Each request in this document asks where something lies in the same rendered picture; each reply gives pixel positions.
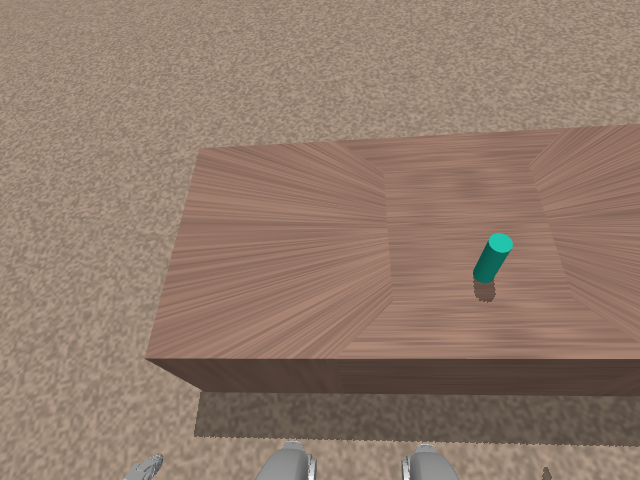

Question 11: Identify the can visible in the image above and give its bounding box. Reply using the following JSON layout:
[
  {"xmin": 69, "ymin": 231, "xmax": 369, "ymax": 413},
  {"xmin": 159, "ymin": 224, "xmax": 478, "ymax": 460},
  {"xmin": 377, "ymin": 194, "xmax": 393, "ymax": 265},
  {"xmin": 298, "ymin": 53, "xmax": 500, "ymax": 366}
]
[{"xmin": 473, "ymin": 233, "xmax": 513, "ymax": 283}]

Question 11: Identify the left robot hand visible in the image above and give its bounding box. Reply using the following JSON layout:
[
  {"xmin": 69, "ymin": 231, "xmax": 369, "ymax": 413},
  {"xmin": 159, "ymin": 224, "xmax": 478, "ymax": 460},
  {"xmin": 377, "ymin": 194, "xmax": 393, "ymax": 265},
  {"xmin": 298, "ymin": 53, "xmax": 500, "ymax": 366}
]
[{"xmin": 123, "ymin": 454, "xmax": 163, "ymax": 480}]

